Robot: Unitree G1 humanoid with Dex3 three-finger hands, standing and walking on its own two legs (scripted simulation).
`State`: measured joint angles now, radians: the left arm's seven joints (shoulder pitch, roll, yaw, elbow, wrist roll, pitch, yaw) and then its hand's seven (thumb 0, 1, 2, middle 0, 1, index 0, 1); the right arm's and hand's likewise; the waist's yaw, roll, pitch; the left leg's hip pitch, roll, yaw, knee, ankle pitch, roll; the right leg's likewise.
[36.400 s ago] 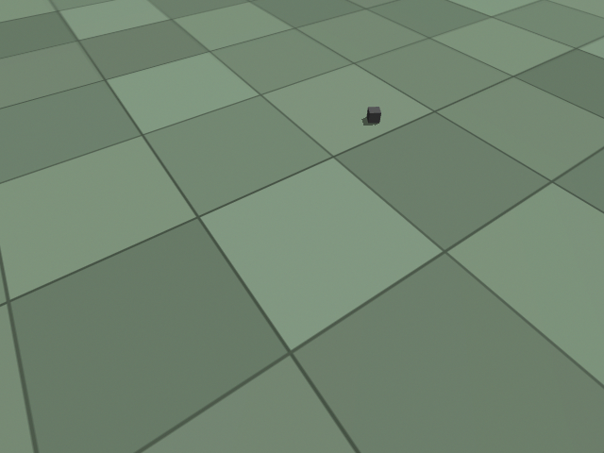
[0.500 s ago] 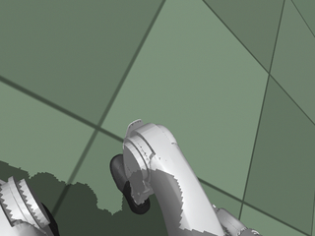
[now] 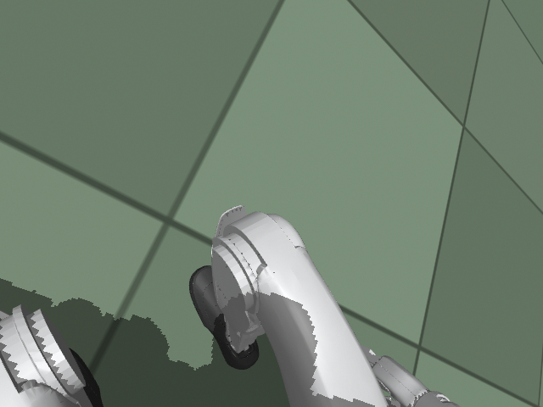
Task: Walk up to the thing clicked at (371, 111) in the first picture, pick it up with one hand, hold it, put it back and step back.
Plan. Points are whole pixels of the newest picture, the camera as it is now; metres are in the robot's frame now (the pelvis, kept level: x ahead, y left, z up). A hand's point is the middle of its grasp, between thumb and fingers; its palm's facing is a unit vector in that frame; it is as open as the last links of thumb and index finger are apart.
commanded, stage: close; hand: left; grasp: from above
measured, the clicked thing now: out of the picture +0.48 +0.37 -0.28
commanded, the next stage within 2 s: none
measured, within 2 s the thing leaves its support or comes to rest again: neither
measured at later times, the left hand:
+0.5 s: hand out of the picture +0.47 +0.36 -0.24, palm faces -0.39 -0.18 -0.90, open 11.3 cm
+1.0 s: hand out of the picture +0.47 +0.36 -0.25, palm faces -0.39 -0.17 -0.91, open 11.1 cm
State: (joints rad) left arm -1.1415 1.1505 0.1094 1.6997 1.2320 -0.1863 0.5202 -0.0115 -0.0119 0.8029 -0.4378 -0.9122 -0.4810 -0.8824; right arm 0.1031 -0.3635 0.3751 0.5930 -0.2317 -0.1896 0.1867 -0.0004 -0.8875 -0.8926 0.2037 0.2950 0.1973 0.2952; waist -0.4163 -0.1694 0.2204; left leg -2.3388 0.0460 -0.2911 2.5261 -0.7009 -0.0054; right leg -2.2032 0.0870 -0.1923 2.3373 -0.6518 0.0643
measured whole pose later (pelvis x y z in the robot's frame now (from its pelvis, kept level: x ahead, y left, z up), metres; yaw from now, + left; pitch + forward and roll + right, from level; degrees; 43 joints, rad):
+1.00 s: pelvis +0.00 +0.00 +0.00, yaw +0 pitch +27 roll -16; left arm -1.15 1.16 0.11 1.69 1.23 -0.18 0.54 0.00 -0.05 0.68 -0.39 -0.78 -0.42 -0.75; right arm 0.10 -0.35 0.39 0.60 -0.24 -0.19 0.18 0.00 -0.88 -0.89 0.20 0.30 0.20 0.30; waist -0.42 -0.18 0.23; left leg -2.34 0.05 -0.30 2.53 -0.70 -0.01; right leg -2.21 0.09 -0.20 2.34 -0.65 0.07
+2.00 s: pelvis +0.00 +0.00 +0.00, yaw +0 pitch +28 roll -15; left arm -1.14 1.16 0.11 1.69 1.22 -0.17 0.52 0.00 0.07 0.52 -0.51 -0.64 -0.54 -0.60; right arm 0.11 -0.36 0.39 0.60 -0.24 -0.19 0.19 0.00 -0.88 -0.89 0.20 0.29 0.20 0.30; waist -0.42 -0.17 0.23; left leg -2.34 0.05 -0.30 2.53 -0.71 -0.01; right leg -2.21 0.08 -0.20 2.33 -0.65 0.06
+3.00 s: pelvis +0.00 +0.00 +0.00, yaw +0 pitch +27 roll -16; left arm -1.14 1.15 0.11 1.69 1.23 -0.18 0.52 -0.01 0.14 0.45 -0.62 -0.57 -0.65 -0.54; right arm 0.11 -0.36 0.38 0.60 -0.24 -0.19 0.19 0.00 -0.88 -0.89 0.20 0.29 0.20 0.30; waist -0.41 -0.16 0.22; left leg -2.34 0.05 -0.29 2.53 -0.70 0.00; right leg -2.21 0.08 -0.20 2.33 -0.65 0.06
